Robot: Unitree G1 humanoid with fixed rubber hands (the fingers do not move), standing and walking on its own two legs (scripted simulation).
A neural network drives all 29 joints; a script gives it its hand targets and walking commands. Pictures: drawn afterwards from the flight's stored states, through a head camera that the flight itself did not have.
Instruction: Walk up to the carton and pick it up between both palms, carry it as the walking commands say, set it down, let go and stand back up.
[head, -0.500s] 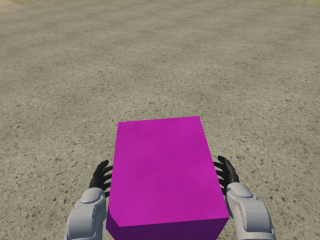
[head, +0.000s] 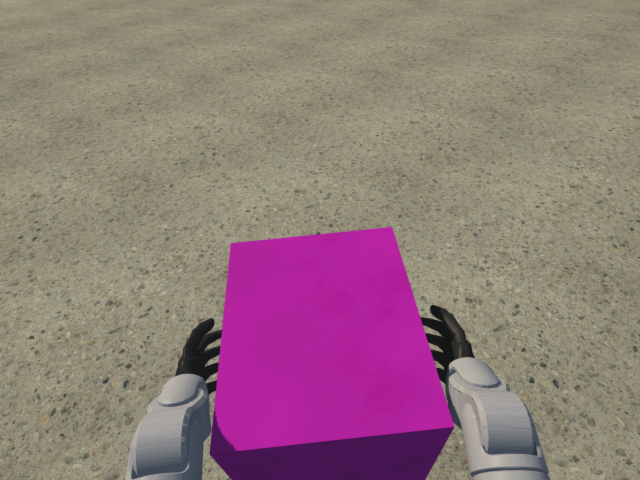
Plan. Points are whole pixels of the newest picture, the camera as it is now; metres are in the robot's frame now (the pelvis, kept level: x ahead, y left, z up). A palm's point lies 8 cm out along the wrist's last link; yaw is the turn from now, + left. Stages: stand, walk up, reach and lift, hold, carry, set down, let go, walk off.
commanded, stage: carry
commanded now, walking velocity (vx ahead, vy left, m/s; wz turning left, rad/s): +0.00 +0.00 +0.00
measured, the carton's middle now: (325, 371) +0.31 +0.01 -0.05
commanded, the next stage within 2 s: none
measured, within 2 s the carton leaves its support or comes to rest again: neither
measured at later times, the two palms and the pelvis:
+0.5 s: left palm (222, 380) +0.26 +0.13 +0.03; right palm (487, 368) +0.26 -0.19 +0.03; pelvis -0.01 -0.03 +0.00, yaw +0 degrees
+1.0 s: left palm (259, 383) +0.24 +0.08 +0.05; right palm (547, 390) +0.22 -0.24 +0.05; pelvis -0.03 -0.06 +0.00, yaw -2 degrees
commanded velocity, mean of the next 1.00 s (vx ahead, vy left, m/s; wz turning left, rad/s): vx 0.00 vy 0.00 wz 0.00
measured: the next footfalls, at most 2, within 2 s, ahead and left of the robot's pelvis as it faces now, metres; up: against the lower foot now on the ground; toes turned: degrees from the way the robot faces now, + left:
right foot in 1.26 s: -0.02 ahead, -0.19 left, +0.00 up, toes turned -5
left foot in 1.58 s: -0.05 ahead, +0.00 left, +0.00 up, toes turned -19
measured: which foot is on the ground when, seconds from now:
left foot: down 0.00-1.00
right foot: down 0.00-1.00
